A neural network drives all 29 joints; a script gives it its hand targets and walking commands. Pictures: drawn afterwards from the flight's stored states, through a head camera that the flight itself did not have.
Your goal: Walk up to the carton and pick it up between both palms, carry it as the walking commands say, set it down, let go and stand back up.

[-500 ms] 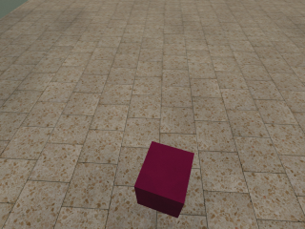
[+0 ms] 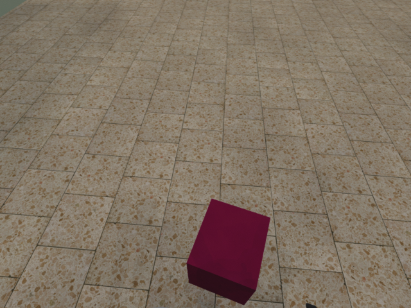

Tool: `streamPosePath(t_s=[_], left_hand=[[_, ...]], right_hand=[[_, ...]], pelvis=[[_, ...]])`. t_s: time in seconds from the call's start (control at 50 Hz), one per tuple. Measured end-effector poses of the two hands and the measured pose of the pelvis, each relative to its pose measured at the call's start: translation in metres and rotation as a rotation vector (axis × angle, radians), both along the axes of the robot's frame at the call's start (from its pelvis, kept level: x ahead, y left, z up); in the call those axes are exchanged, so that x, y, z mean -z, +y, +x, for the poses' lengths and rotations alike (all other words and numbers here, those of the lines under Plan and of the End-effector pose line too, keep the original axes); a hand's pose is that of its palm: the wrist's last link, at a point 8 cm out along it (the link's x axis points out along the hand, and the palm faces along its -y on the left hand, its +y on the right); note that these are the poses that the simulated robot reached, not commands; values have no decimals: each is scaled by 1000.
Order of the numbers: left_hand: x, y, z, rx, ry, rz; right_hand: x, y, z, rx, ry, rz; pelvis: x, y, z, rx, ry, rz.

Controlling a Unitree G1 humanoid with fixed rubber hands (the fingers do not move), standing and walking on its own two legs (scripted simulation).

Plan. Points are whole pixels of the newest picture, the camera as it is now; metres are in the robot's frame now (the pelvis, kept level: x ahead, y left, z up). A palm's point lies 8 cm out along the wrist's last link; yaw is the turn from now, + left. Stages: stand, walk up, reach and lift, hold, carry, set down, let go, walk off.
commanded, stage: walk up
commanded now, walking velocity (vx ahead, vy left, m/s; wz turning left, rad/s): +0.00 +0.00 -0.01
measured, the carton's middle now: (227, 251) +0.43 -0.10 -0.63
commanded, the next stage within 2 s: none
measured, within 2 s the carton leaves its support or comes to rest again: neither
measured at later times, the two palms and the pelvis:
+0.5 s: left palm out of the picture +0.08 +0.25 -0.14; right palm out of the picture +0.08 -0.25 -0.16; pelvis +0.02 +0.00 -0.02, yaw -2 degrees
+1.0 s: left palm out of the picture +0.03 +0.18 -0.14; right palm out of the picture +0.00 -0.27 -0.15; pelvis +0.00 -0.04 +0.00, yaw -1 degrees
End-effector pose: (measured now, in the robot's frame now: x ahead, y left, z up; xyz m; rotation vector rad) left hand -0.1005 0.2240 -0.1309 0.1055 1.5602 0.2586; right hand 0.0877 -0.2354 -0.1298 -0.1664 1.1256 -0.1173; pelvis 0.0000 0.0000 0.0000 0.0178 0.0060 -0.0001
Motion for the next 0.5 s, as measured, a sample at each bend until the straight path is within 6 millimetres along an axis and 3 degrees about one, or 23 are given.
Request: streamPosePath(t_s=[0.06, 0.1, 0.18, 0.3, 0.4, 0.5], left_hand=[[7, 7, 2, -7, 52, -27], [16, 17, 13, -1, 59, -37], [25, 30, 58, 22, 8, -38], [24, 32, 134, 86, -129, -29], [18, 31, 172, 111, -229, 8], [12, 23, 176, 150, -252, 63]], right_hand=[[-1, 14, 30, -9, -34, -23], [3, 22, 36, -7, -32, -41], [3, 36, 22, 9, 47, -38], [4, 44, 11, 53, 69, -19], [14, 25, 0, 76, 93, -29], [26, -10, -8, 101, 92, -36]], pelvis=[[5, 12, 11, 0, -9, -21], [12, 20, 19, 1, -11, -35], [9, 26, 30, 13, -18, -27], [4, 27, 40, 16, -17, -22], [8, 19, 33, 29, -18, -18], [15, 0, 23, 41, -14, 7]])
